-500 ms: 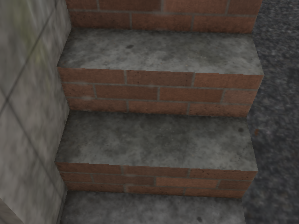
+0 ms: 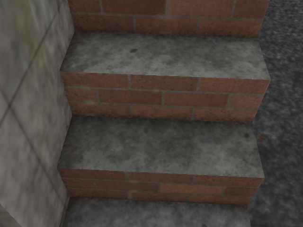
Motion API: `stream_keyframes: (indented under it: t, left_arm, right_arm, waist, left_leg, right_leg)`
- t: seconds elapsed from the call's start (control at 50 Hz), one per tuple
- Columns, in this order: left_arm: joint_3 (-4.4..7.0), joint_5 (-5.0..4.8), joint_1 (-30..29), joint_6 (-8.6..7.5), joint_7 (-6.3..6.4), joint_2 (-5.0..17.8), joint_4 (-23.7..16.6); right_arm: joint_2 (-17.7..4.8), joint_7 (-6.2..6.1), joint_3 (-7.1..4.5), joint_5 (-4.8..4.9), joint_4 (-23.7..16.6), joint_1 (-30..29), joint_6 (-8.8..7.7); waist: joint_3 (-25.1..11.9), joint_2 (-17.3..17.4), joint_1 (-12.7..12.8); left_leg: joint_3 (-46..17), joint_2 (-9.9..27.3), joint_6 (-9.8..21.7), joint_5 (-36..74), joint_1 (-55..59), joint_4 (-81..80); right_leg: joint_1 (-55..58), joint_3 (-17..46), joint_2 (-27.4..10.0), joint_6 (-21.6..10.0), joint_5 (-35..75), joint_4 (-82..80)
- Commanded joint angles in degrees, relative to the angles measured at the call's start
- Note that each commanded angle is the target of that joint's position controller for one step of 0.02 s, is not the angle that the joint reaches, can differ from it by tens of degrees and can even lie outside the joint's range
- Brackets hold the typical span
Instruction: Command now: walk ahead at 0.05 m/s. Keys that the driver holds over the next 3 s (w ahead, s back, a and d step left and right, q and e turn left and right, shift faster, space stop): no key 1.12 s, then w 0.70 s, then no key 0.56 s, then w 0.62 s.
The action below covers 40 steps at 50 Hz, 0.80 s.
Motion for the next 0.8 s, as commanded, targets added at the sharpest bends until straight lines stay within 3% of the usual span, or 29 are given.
stream_keyframes:
  t: [0.02, 0.34, 0.8]
  left_arm:
    - [1.17, 0.0, 0.9, -0.05, 0.29, 6.72, -1.79]
    - [1.61, 0.07, 0.88, 0.14, 1.17, 7.13, -2.35]
    - [2.0, -0.06, 1.89, -0.09, 1.53, 7.0, -1.8]
  right_arm:
    - [-6.22, -0.08, -1.11, 0.01, -1.36, 2.82, -0.23]
    - [-6.62, -0.27, -1.41, -0.1, -2.13, 2.68, -0.1]
    - [-6.37, 0.01, -1.78, -0.02, -3.3, 3.36, -0.47]
  waist:
    - [-1.98, 0.64, 0.03]
    - [-0.6, 0.86, -0.18]
    - [-0.75, 0.73, -0.17]
  left_leg:
    - [-0.79, 1.29, 0.81, 12.4, -4.21, -2.63]
    - [-1.6, 0.99, 1.15, 9.29, -4.86, -3.19]
    - [-2.28, 1.04, 2.04, 9.85, -4.76, -3.65]
  right_leg:
    - [5.64, 3.48, -3.78, -1.79, 18.57, -0.82]
    - [3.28, 3.42, -3.46, -1.07, 12.13, -1.14]
    - [2.7, 3.68, -3.75, -0.82, 11.13, -1.06]
Next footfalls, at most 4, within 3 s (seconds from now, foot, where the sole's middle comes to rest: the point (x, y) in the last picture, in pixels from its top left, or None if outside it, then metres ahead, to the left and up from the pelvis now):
none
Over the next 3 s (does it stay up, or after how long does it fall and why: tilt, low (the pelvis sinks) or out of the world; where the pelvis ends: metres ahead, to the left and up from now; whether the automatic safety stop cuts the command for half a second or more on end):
stays up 0.03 0.01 -0.01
